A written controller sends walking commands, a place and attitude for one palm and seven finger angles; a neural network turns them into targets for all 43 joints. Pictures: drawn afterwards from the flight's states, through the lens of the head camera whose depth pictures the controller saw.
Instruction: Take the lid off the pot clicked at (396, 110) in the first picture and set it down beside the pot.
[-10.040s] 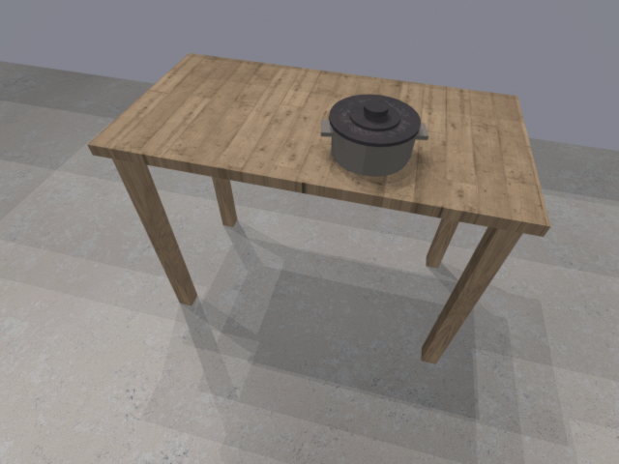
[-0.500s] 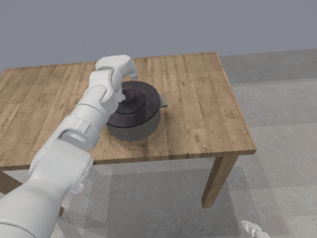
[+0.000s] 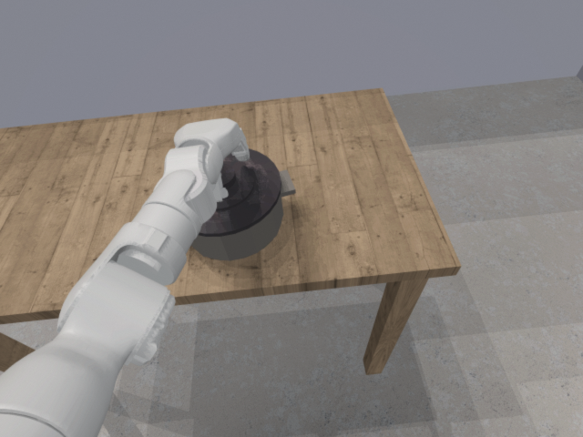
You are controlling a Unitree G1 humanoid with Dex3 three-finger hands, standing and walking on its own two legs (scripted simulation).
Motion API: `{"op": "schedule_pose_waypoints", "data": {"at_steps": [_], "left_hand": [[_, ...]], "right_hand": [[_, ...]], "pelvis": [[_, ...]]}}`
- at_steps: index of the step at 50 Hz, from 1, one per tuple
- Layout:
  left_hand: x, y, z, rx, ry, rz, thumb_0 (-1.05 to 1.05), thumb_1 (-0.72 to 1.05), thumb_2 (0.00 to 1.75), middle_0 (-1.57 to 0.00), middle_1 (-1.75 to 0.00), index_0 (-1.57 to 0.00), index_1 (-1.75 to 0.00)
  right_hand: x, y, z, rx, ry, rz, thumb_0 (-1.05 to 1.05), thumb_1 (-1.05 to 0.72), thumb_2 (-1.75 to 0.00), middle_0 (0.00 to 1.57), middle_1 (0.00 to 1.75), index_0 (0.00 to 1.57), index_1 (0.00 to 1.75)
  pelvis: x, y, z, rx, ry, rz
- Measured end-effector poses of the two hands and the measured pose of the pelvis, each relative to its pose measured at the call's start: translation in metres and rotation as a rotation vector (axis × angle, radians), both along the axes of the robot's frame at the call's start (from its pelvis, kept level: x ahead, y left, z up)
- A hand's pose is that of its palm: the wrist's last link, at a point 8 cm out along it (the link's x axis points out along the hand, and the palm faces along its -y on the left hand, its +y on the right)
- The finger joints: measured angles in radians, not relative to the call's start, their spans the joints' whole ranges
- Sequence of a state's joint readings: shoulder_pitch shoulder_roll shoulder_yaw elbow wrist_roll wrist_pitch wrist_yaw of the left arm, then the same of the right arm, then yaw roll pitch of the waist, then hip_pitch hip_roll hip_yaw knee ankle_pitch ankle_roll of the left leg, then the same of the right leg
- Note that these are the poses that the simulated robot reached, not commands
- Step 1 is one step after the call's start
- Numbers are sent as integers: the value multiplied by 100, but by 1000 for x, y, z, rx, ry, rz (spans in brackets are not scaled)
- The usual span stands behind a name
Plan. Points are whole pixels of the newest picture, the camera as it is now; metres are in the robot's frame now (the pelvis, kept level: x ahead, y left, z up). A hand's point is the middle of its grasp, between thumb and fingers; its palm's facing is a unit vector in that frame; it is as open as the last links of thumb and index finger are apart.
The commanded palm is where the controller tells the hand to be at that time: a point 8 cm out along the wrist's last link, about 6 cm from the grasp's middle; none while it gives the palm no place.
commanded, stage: lower the open fingers around the knob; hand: left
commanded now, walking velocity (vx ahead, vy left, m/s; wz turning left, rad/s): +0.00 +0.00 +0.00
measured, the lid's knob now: (219, 177) +0.50 +0.10 +0.07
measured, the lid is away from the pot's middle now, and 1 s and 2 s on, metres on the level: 0.00 0.00 0.01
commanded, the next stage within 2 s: close the fingers and squeeze the knob in 0.40 s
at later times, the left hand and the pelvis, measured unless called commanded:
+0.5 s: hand (215, 182) +0.46 +0.09 +0.10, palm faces -0.34 -0.06 -0.94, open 10.1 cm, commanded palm +0.46 +0.10 +0.16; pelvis +0.00 +0.00 +0.00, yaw +0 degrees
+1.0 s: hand (213, 184) +0.46 +0.10 +0.10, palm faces -0.32 -0.06 -0.95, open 9.0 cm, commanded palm +0.45 +0.10 +0.16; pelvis +0.00 +0.00 +0.00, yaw +0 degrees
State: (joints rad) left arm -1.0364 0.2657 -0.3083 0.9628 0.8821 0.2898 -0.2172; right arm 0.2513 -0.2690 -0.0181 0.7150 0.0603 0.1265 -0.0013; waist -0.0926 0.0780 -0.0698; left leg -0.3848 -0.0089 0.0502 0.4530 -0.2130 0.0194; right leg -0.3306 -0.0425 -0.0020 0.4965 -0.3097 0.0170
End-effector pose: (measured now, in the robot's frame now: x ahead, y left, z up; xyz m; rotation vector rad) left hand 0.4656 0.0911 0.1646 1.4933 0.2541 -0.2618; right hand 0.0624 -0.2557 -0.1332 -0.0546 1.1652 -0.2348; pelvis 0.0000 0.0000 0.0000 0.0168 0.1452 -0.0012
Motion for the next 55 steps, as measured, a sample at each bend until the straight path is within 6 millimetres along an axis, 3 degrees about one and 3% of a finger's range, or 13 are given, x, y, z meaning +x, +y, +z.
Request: {"op": "schedule_pose_waypoints", "data": {"at_steps": [19, 27, 42, 55], "left_hand": [[-8, 6, -8, -6, 12, 22, 0, -30, 144, -82, -7, -84, -8], [-5, 6, -8, 6, 15, 23, 0, -29, 143, -83, -9, -83, -10], [-2, 8, -10, -1, 12, 2, 0, -8, 112, -60, -66, -61, -66], [-11, 7, -11, 9, -6, 7, 0, 7, 103, -59, -86, -60, -87]], "right_hand": [[23, -4, 6, -12, -48, 17, 1, -90, -90, 20, 30, 20, 30], [19, -2, 5, -14, -34, 16, 1, -90, -90, 20, 30, 20, 30], [-3, 1, 1, -7, 12, -14, 1, -90, -90, 20, 30, 20, 30], [16, 6, 2, 11, -34, 14, 1, -90, -90, 20, 30, 20, 30]], "pelvis": [[-2, -3, -1, -3, -3, 5], [-3, -2, -1, -4, 4, 6], [0, 2, -1, -6, 8, -3], [-2, 3, -1, -6, -2, 6]]}}
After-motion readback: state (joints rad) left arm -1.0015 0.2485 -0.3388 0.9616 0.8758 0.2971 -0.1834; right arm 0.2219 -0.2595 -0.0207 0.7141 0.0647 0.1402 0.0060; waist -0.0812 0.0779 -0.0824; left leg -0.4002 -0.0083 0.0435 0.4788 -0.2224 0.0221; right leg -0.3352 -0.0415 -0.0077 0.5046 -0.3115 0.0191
